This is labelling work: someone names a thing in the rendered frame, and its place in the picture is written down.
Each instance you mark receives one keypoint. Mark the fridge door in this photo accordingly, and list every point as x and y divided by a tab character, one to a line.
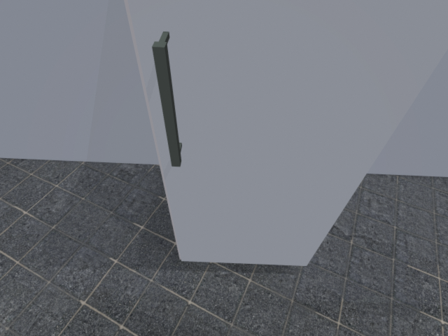
282	107

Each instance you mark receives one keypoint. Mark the handle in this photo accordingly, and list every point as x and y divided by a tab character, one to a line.
161	58

